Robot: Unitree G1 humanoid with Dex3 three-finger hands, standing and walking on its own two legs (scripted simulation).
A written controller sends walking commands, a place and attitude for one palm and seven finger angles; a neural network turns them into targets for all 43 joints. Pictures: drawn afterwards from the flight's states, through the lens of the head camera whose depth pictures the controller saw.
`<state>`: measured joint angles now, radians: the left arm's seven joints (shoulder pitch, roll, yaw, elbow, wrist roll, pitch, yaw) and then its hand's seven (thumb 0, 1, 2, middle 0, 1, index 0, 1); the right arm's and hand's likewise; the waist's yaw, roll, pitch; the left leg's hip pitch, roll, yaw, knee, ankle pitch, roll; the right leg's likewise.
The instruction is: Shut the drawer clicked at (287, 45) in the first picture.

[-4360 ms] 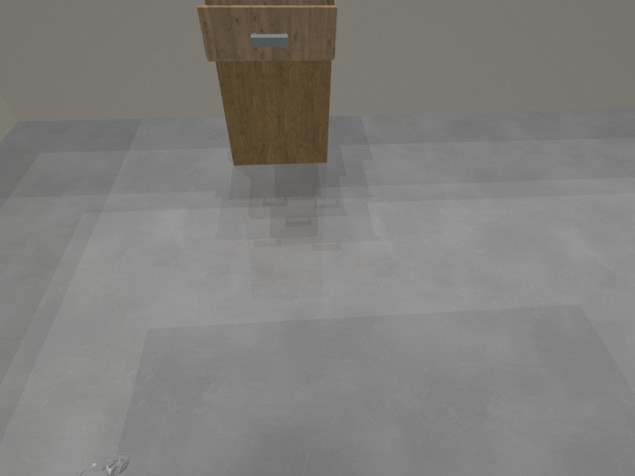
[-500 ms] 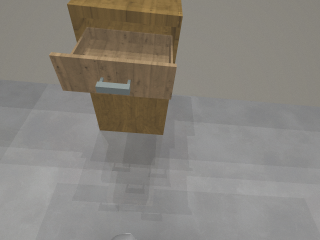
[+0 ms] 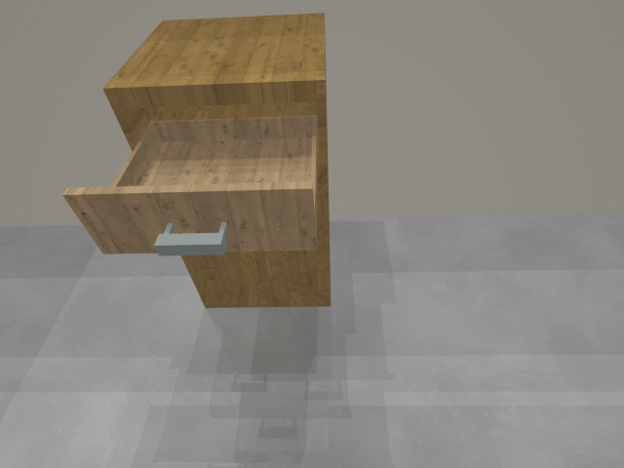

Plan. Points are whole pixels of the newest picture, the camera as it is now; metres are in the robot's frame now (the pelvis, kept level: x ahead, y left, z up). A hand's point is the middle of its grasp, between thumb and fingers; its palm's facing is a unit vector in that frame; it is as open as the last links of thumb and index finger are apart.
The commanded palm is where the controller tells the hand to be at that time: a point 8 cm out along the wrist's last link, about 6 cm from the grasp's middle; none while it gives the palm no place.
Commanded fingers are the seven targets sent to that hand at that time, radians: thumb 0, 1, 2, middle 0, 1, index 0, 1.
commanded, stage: take the last steps up to it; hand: left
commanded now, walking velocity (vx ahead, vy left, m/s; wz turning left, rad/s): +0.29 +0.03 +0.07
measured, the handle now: (194, 235) +0.50 +0.25 -0.01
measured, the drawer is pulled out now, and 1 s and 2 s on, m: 0.30 0.30 0.30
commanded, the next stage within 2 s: come to a stop and stand still in 0.44 s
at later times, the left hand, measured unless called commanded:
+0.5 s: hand out of the picture +0.06 +0.20 -0.18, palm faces +0.13 -0.98 -0.14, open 7.4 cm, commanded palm none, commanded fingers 0.00 0.90 0.90 -0.20 -0.30 -0.20 -0.30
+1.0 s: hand (206, 404) +0.25 +0.20 -0.15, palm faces +0.03 -0.96 -0.27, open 7.3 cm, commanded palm none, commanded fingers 0.00 0.90 0.90 -0.20 -0.30 -0.20 -0.30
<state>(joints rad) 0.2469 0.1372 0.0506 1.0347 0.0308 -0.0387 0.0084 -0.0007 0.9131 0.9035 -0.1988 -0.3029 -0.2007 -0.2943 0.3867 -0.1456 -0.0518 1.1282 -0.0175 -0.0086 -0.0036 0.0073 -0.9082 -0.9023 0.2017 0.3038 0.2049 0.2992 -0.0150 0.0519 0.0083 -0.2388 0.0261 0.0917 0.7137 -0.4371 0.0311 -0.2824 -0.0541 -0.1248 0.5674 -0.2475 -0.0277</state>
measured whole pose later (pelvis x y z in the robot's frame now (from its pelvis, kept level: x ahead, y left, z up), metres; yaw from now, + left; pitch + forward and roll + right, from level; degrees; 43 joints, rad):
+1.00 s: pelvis +0.18 +0.01 +0.01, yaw +0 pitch +0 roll +2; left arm 0.15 0.14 0.03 1.01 0.02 0.02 0.04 0.00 0.91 0.90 -0.20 -0.30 -0.20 -0.29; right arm 0.22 -0.18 -0.07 1.07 0.00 0.05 -0.03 0.01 -0.91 -0.90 0.20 0.30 0.20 0.30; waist -0.01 0.04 0.09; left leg -0.35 0.01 0.03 0.95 -0.49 -0.03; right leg -0.30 -0.04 -0.08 0.53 -0.22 -0.05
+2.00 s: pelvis +0.15 +0.02 +0.01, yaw -1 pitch -1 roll +0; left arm 0.30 0.14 -0.01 1.10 0.01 -0.02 0.05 0.01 0.93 0.90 -0.20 -0.30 -0.20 -0.29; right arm 0.27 -0.16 0.00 1.10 -0.01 -0.02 -0.04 0.02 -0.94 -0.90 0.20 0.30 0.20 0.30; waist 0.00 0.02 0.00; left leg -0.18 0.01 0.08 0.50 -0.30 0.02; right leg -0.13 0.04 -0.08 0.47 -0.33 -0.06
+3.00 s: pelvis +0.23 +0.01 -0.01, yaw +1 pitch +0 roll +0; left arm 0.15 0.14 0.03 0.99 0.02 -0.01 0.04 0.00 0.91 0.90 -0.20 -0.30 -0.20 -0.29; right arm 0.31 -0.14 -0.03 1.08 -0.01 0.00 -0.04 0.01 -0.90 -0.90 0.20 0.30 0.21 0.30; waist -0.03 0.05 0.08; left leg -0.18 0.03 0.05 0.68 -0.52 0.00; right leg -0.32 -0.02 -0.08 0.62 -0.29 -0.02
